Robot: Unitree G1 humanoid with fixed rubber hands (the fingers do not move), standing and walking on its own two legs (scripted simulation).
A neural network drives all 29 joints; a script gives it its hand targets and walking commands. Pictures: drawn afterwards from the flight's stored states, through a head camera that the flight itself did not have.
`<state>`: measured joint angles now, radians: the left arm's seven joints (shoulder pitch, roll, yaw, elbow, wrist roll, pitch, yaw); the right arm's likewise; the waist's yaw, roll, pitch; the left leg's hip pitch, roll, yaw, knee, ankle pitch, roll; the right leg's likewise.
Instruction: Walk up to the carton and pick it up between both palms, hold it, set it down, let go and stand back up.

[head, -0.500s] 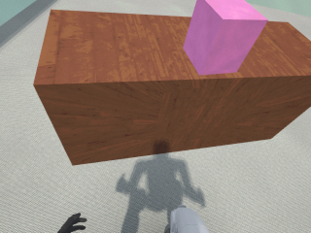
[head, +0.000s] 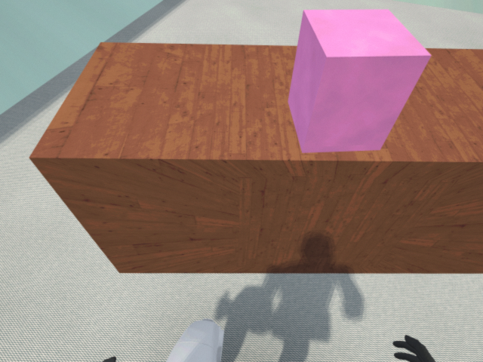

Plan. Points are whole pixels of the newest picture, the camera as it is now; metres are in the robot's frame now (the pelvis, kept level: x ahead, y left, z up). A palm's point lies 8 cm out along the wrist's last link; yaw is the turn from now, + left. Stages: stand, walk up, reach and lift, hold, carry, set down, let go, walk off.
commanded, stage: walk up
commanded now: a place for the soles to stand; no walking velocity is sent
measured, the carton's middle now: (343, 83) +0.70 -0.17 +0.07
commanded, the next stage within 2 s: none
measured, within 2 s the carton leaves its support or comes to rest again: neither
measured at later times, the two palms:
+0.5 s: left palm (174, 345) +0.15 +0.15 -0.12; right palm out of the picture +0.15 -0.41 -0.08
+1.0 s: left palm (234, 361) +0.14 +0.04 -0.10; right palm out of the picture +0.28 -0.47 -0.11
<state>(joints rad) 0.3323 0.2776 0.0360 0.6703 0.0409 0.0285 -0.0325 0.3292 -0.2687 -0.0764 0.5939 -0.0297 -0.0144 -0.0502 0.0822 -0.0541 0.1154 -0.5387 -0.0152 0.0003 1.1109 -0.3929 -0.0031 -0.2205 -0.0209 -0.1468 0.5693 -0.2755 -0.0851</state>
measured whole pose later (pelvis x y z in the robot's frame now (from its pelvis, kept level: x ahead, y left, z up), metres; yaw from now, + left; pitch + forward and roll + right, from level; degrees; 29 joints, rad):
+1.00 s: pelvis +0.13 -0.23 +0.00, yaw +5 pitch -1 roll +0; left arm 0.44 0.27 0.01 0.62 0.03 -0.01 0.01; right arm 0.23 -0.27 -0.03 0.69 -0.04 0.05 -0.01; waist 0.04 0.02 0.10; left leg -0.37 0.02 0.00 0.73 -0.34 0.00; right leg -0.27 -0.04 -0.10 0.59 -0.29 -0.02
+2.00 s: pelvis +0.15 -0.20 +0.00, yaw +8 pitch -1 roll -1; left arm 0.37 0.30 0.00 0.64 0.01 -0.01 -0.01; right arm 0.28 -0.27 0.00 0.70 0.00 0.00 0.02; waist 0.00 -0.01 0.03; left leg -0.27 -0.01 -0.04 0.55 -0.27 0.01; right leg -0.21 -0.07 -0.14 0.52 -0.28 0.02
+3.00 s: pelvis +0.24 -0.28 -0.01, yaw +8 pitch -1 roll +0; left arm 0.45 0.29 0.03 0.60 0.04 0.00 0.03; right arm 0.19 -0.29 -0.03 0.71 -0.03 0.09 0.01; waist 0.05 0.04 0.11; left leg -0.34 0.05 0.00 0.74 -0.41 -0.03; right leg -0.32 -0.05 -0.02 0.59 -0.25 0.02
